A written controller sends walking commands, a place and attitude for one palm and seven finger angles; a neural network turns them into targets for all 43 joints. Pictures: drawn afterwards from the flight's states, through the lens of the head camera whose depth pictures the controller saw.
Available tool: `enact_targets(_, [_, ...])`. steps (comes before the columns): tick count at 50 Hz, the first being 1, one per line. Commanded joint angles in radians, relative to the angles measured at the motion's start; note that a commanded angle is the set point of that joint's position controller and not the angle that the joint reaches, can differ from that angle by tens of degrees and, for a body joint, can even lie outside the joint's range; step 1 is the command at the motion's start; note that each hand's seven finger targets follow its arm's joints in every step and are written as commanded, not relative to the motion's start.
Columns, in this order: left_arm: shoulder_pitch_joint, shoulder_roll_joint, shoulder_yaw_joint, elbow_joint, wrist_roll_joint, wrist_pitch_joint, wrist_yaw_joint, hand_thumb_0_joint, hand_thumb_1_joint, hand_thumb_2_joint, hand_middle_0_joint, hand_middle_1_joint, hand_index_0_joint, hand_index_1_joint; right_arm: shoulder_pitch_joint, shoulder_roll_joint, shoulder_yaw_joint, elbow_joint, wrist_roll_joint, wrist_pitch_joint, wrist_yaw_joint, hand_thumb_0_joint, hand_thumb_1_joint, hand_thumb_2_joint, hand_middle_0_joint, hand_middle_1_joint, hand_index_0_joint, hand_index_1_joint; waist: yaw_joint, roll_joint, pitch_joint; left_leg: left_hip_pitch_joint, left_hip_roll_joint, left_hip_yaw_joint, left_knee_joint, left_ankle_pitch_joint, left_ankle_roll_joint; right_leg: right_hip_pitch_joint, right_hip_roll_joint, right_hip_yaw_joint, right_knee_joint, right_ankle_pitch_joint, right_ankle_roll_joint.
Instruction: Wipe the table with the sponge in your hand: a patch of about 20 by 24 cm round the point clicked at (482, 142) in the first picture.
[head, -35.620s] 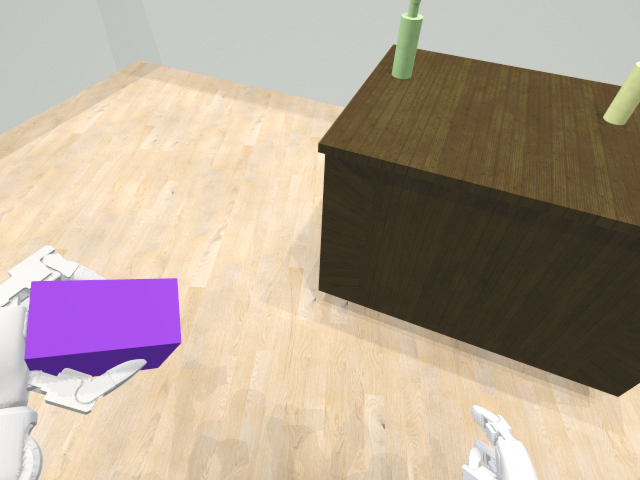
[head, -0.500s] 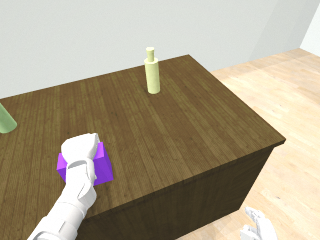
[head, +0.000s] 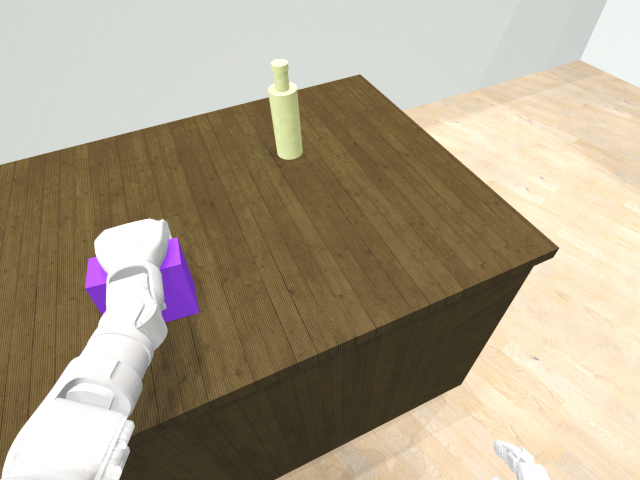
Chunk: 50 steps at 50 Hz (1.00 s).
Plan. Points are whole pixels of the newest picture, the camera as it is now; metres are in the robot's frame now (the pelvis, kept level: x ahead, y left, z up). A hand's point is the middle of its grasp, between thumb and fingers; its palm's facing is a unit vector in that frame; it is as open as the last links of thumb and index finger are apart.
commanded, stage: wipe forward along the middle lane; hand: left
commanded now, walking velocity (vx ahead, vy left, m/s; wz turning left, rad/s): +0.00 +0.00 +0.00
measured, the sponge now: (150, 294) +0.37 +0.28 +0.00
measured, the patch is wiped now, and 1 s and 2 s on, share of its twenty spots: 0.95 0.95 0.95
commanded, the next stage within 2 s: slide back across to the first lane in 0.58 s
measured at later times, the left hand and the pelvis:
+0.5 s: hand (146, 244) +0.43 +0.29 +0.04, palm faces -0.10 +0.00 -0.99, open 9.7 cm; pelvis +0.02 +0.02 +0.00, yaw -1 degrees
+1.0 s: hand (124, 233) +0.45 +0.33 +0.04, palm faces -0.07 -0.03 -1.00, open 9.8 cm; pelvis +0.04 +0.05 +0.00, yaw -2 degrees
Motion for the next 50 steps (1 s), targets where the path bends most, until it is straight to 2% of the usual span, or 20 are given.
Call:
enact_targets(1, [-0.336,0.247,0.072,-0.028,0.042,-0.009,0.036,0.0,0.1,1.3,-1.2,-1.6,-1.2,-1.6,-0.054,-0.129,-0.044,-0.119,-0.003,-0.042,-0.007,0.0,-0.9,-0.9,0.2,0.3,0.2,0.3,-0.021,-0.088,-0.213,0.03,-0.046,0.028,-0.041,-0.007,0.056,0.11,-0.052,0.096,-0.148,0.04,0.032])
enact_targets(5, [-0.347,0.218,0.058,-0.013,0.039,-0.021,0.043,0.0,0.1,1.3,-1.2,-1.6,-1.2,-1.6,-0.026,-0.13,-0.052,-0.112,-0.006,-0.04,0.0,0.0,-0.9,-0.9,0.2,0.3,0.2,0.3,-0.029,-0.097,-0.266,0.039,-0.042,0.032,-0.03,0.053,0.058,0.138,-0.051,0.09,-0.13,0.156,0.035])
enact_targets(8, [-0.325,0.206,0.056,0.007,0.031,-0.015,0.048,0.0,0.1,1.3,-1.2,-1.6,-1.2,-1.6,-0.019,-0.131,-0.053,-0.108,-0.005,-0.033,0.011,0.0,-0.9,-0.9,0.2,0.3,0.2,0.3,-0.027,-0.1,-0.255,0.029,-0.041,0.037,-0.031,0.075,0.057,0.149,-0.053,0.088,-0.129,0.217,0.034])
enact_targets(10, [-0.373,0.203,0.047,0.002,0.028,-0.02,0.049,0.0,0.1,1.3,-1.2,-1.6,-1.2,-1.6,-0.013,-0.135,-0.054,-0.103,-0.005,-0.034,0.01,0.0,-0.9,-0.9,0.2,0.3,0.2,0.3,-0.044,-0.11,-0.24,0.036,-0.038,0.035,-0.034,0.071,0.061,0.132,-0.05,0.08,-0.132,0.208,0.038])
enact_targets(11, [-0.355,0.243,0.082,0.033,0.033,-0.016,0.053,0.0,0.1,1.3,-1.2,-1.6,-1.2,-1.6,-0.003,-0.139,-0.055,-0.096,-0.006,-0.032,0.012,0.0,-0.9,-0.9,0.2,0.3,0.2,0.3,-0.035,-0.122,-0.238,0.022,-0.038,0.037,-0.034,0.068,0.061,0.139,-0.051,0.083,-0.133,0.205,0.037])
enact_targets(13, [-0.391,0.24,0.067,0.042,0.045,-0.014,0.052,0.0,0.1,1.3,-1.2,-1.6,-1.2,-1.6,-0.001,-0.141,-0.053,-0.091,-0.006,-0.028,0.011,0.0,-0.9,-0.9,0.2,0.3,0.2,0.3,-0.049,-0.132,-0.219,0.014,-0.038,0.036,-0.036,0.071,0.061,0.126,-0.05,0.078,-0.131,0.216,0.037])
enact_targets(15, [-0.398,0.248,0.077,0.05,0.05,-0.02,0.055,0.0,0.1,1.3,-1.2,-1.6,-1.2,-1.6,0.011,-0.143,-0.058,-0.087,-0.009,-0.029,0.013,0.0,-0.9,-0.9,0.2,0.3,0.2,0.3,-0.045,-0.126,-0.239,0.026,-0.037,0.035,-0.035,0.097,0.062,0.132,-0.048,0.069,-0.121,0.239,0.035])
enact_targets(18, [-0.371,0.218,0.061,0.062,0.056,-0.014,0.056,0.0,0.1,1.3,-1.2,-1.6,-1.2,-1.6,0.015,-0.137,-0.06,-0.09,-0.01,-0.024,0.02,0.0,-0.9,-0.9,0.2,0.3,0.2,0.3,-0.035,-0.09,-0.26,0.047,-0.035,0.038,-0.036,0.121,0.058,0.125,-0.046,0.061,-0.117,0.253,0.03])
enact_targets(21, [-0.437,0.212,0.046,0.069,0.06,-0.015,0.063,0.0,0.1,1.3,-1.2,-1.6,-1.2,-1.6,0.018,-0.138,-0.059,-0.085,-0.009,-0.024,0.022,0.0,-0.9,-0.9,0.2,0.3,0.2,0.3,-0.054,-0.061,-0.245,0.064,-0.03,0.031,-0.036,0.11,0.059,0.077,-0.04,0.05,-0.118,0.203,0.029])
enact_targets(25, [-0.516,0.263,0.069,0.111,0.061,-0.005,0.071,0.0,0.1,1.3,-1.2,-1.6,-1.2,-1.6,0.026,-0.147,-0.055,-0.076,-0.011,-0.024,0.015,0.0,-0.9,-0.9,0.2,0.3,0.2,0.3,-0.069,-0.101,-0.234,0.045,-0.027,0.023,-0.041,0.087,0.059,0.057,-0.038,0.042,-0.119,0.157,0.033])
enact_targets(28, [-0.551,0.281,0.069,0.153,0.073,0.004,0.074,0.0,0.1,1.3,-1.2,-1.6,-1.2,-1.6,0.038,-0.148,-0.052,-0.07,-0.015,-0.027,0.015,0.0,-0.9,-0.9,0.2,0.3,0.2,0.3,-0.076,-0.086,-0.246,0.045,-0.025,0.027,-0.036,0.085,0.058,0.043,-0.038,0.044,-0.117,0.152,0.033])
enact_targets(29, [-0.587,0.3,0.084,0.147,0.076,0.002,0.071,0.0,0.1,1.3,-1.2,-1.6,-1.2,-1.6,0.039,-0.148,-0.051,-0.068,-0.014,-0.027,0.016,0.0,-0.9,-0.9,0.2,0.3,0.2,0.3,-0.072,-0.063,-0.269,0.052,-0.023,0.019,-0.041,0.101,0.055,0.045,-0.038,0.04,-0.11,0.154,0.029])
enact_targets(30, [-0.608,0.283,0.059,0.154,0.085,0.001,0.071,0.0,0.1,1.3,-1.2,-1.6,-1.2,-1.6,0.053,-0.148,-0.053,-0.065,-0.017,-0.028,0.016,0.0,-0.9,-0.9,0.2,0.3,0.2,0.3,-0.082,-0.03,-0.271,0.068,-0.022,0.021,-0.032,0.112,0.056,0.024,-0.035,0.037,-0.102,0.156,0.028])
enact_targets(34, [-0.572,0.268,0.073,0.177,0.081,-0.001,0.062,0.0,0.1,1.3,-1.2,-1.6,-1.2,-1.6,0.069,-0.142,-0.06,-0.069,-0.023,-0.026,0.028,0.0,-0.9,-0.9,0.2,0.3,0.2,0.3,-0.067,-0.018,-0.344,0.096,-0.017,0.019,-0.015,0.188,0.054,0.05,-0.03,0.031,-0.085,0.234,0.022])
enact_targets(37, [-0.53,0.322,0.113,0.156,0.07,-0.01,0.057,0.0,0.1,1.3,-1.2,-1.6,-1.2,-1.6,0.077,-0.148,-0.061,-0.081,-0.024,-0.02,0.029,0.0,-0.9,-0.9,0.2,0.3,0.2,0.3,-0.049,-0.041,-0.376,0.094,-0.019,0.021,-0.012,0.207,0.055,0.098,-0.031,0.036,-0.084,0.269,0.027])
enact_targets(39, [-0.528,0.335,0.136,0.096,0.066,-0.026,0.055,0.0,0.1,1.3,-1.2,-1.6,-1.2,-1.6,0.071,-0.144,-0.066,-0.093,-0.024,-0.022,0.032,0.0,-0.9,-0.9,0.2,0.3,0.2,0.3,-0.032,-0.019,-0.409,0.117,-0.019,0.016,-0.017,0.261,0.055,0.134,-0.032,0.036,-0.077,0.319,0.021])
enact_targets(40, [-0.497,0.357,0.149,0.08,0.074,-0.03,0.057,0.0,0.1,1.3,-1.2,-1.6,-1.2,-1.6,0.079,-0.149,-0.069,-0.093,-0.025,-0.02,0.034,0.0,-0.9,-0.9,0.2,0.3,0.2,0.3,-0.025,-0.012,-0.406,0.13,-0.02,0.014,-0.018,0.269,0.056,0.14,-0.029,0.031,-0.078,0.317,0.02])
enact_targets(43, [-0.43,0.351,0.153,0.045,0.084,-0.024,0.059,0.0,0.1,1.3,-1.2,-1.6,-1.2,-1.6,0.066,-0.149,-0.073,-0.1,-0.021,-0.017,0.042,0.0,-0.9,-0.9,0.2,0.3,0.2,0.3,-0.016,-0.028,-0.361,0.146,-0.019,0.013,-0.032,0.287,0.058,0.143,-0.026,0.025,-0.093,0.318,0.018])
enact_targets(47, [-0.367,0.336,0.148,0.01,0.063,-0.008,0.052,0.0,0.1,1.3,-1.2,-1.6,-1.2,-1.6,0.036,-0.153,-0.07,-0.108,-0.015,-0.02,0.049,0.0,-0.9,-0.9,0.2,0.3,0.2,0.3,-0.008,-0.04,-0.291,0.152,-0.02,0.009,-0.058,0.27,0.058,0.145,-0.024,0.017,-0.115,0.289,0.016])
enact_targets(50, [-0.349,0.341,0.147,-0.019,0.065,-0.007,0.038,0.0,0.1,1.3,-1.2,-1.6,-1.2,-1.6,0.028,-0.157,-0.072,-0.106,-0.013,-0.02,0.046,0.0,-0.9,-0.9,0.2,0.3,0.2,0.3,-0.005,-0.021,-0.282,0.185,-0.018,0.001,-0.067,0.294,0.059,0.145,-0.024,0.014,-0.119,0.283,0.01])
